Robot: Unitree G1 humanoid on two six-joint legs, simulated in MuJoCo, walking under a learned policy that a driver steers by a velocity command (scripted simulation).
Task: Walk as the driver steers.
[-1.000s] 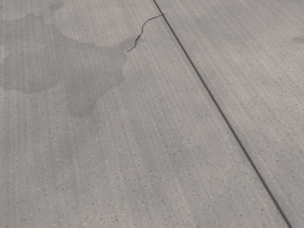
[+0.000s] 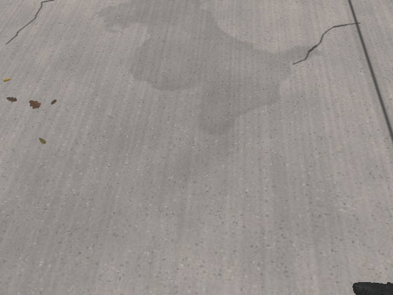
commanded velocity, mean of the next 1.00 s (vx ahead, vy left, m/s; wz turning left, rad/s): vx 0.05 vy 0.00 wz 0.13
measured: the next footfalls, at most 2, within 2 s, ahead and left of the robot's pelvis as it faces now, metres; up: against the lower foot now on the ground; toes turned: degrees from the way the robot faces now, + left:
left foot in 0.36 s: +0.12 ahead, +0.11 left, +0.00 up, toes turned -22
right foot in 0.72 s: +0.04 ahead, -0.09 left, +0.00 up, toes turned +6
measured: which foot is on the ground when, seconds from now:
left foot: up 0.00-0.34, down 0.36-0.72, up 0.74-1.00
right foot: down 0.00-0.38, up 0.40-0.70, down 0.72-1.00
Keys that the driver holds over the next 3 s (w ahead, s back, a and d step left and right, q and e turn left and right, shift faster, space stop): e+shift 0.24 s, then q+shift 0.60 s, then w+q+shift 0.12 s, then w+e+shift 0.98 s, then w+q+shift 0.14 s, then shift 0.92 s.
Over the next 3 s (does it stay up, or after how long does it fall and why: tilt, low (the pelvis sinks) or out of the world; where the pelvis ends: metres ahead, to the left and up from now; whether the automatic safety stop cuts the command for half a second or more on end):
stays up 1.07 -0.12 0.01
